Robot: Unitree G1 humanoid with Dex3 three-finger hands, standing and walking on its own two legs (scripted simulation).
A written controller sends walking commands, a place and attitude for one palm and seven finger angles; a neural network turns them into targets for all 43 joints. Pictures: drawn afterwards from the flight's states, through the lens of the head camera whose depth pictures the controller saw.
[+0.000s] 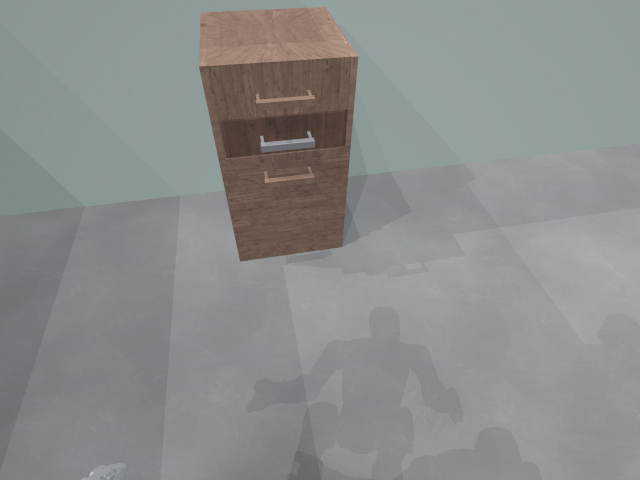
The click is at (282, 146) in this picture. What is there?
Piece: drawer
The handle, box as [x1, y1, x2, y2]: [260, 131, 314, 152]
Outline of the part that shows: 314,140 311,137 309,131 307,132 308,137 303,139 264,142 263,137 260,136 262,152 312,147 314,146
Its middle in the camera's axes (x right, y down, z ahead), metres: -0.11 -0.30 +1.20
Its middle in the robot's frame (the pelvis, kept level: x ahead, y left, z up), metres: +1.08 +0.17 -0.19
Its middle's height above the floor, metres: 0.58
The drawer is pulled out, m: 0.00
